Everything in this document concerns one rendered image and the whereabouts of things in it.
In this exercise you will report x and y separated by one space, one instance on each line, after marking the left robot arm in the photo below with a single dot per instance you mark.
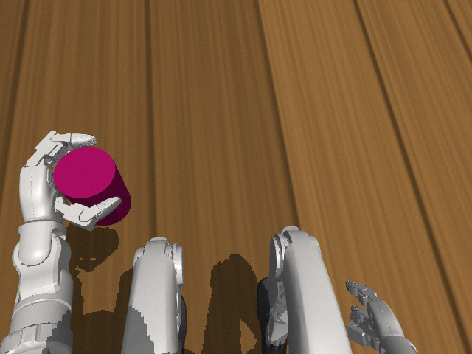
43 304

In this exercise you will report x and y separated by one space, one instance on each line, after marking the right robot arm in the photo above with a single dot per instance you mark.
396 345

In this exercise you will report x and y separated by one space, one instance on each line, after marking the right robot foot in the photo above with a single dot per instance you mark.
263 310

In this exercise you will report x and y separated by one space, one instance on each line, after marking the can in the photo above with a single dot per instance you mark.
88 176

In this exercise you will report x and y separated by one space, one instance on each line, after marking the right robot hand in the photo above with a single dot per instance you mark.
369 327

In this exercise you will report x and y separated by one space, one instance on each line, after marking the left robot hand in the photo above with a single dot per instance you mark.
40 199

